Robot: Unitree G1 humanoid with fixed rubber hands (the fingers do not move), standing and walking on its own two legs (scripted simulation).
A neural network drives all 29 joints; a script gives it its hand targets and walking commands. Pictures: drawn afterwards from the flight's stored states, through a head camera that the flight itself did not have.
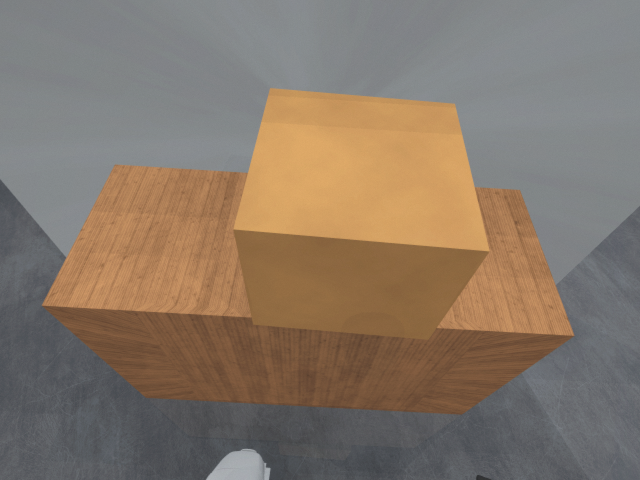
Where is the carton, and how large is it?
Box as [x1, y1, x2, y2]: [233, 88, 489, 339]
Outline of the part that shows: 270,88 233,228 253,324 428,339 489,251 454,104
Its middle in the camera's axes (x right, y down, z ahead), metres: +0.05 -0.03 +0.65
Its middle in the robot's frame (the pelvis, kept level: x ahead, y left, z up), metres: +0.50 -0.03 -0.03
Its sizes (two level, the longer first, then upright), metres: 0.301 0.293 0.265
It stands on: a pedestal, 0.58 m high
